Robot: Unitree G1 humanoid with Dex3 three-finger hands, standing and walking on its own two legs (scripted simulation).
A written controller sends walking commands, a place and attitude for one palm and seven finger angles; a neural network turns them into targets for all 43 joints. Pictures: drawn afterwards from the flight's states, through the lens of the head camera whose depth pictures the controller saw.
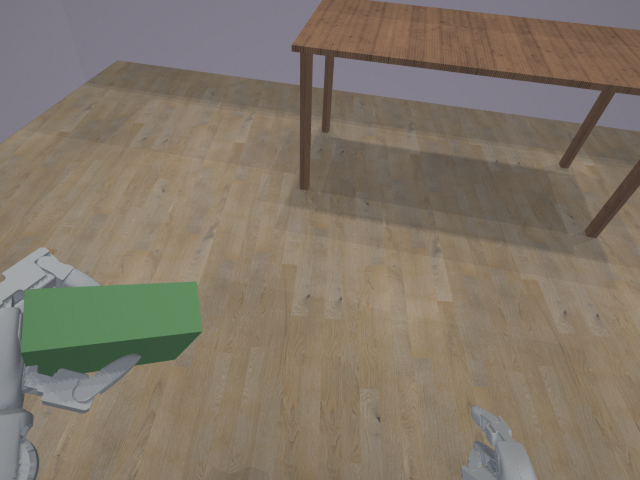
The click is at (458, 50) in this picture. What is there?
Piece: table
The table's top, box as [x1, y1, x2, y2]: [292, 0, 639, 95]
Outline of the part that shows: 292,44 292,51 639,95 639,30 370,0 322,0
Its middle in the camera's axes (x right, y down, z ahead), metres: +0.67 -0.80 +1.56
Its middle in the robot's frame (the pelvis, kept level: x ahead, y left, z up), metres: +1.73 -0.59 -0.08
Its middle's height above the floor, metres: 0.69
